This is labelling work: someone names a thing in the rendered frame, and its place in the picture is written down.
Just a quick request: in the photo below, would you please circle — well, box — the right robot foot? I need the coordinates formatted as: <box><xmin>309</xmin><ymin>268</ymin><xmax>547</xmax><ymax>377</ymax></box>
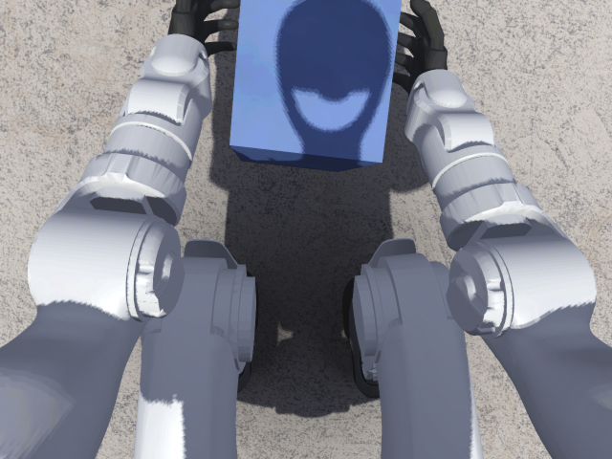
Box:
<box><xmin>342</xmin><ymin>278</ymin><xmax>380</xmax><ymax>398</ymax></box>

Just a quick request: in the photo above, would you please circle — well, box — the carton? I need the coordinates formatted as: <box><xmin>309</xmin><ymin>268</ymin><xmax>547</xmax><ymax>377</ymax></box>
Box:
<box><xmin>229</xmin><ymin>0</ymin><xmax>402</xmax><ymax>172</ymax></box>

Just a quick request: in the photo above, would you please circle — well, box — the robot left forearm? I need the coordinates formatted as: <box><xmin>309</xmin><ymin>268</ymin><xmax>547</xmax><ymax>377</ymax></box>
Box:
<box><xmin>28</xmin><ymin>33</ymin><xmax>212</xmax><ymax>296</ymax></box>

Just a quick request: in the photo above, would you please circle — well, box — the robot right upper arm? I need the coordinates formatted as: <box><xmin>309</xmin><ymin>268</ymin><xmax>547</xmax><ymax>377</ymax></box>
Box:
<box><xmin>446</xmin><ymin>233</ymin><xmax>612</xmax><ymax>459</ymax></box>

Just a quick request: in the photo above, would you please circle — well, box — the robot right forearm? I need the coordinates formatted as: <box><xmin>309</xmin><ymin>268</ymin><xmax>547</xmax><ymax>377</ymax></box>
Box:
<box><xmin>404</xmin><ymin>69</ymin><xmax>597</xmax><ymax>305</ymax></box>

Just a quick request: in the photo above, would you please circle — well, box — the robot left thigh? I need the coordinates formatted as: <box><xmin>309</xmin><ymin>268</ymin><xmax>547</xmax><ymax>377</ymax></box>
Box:
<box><xmin>134</xmin><ymin>256</ymin><xmax>256</xmax><ymax>459</ymax></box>

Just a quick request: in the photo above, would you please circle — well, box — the robot right hand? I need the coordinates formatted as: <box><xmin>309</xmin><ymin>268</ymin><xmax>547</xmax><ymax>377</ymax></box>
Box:
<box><xmin>392</xmin><ymin>0</ymin><xmax>448</xmax><ymax>96</ymax></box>

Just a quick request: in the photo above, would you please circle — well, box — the robot left hand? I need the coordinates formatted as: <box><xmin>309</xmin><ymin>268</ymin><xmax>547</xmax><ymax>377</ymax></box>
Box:
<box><xmin>167</xmin><ymin>0</ymin><xmax>240</xmax><ymax>57</ymax></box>

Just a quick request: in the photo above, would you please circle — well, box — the robot left upper arm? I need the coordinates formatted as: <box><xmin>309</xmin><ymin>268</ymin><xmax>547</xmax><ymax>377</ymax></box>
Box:
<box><xmin>0</xmin><ymin>207</ymin><xmax>185</xmax><ymax>459</ymax></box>

